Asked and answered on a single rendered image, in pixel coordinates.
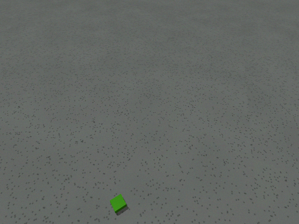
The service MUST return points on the small box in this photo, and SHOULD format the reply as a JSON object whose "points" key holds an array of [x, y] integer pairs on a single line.
{"points": [[118, 203]]}

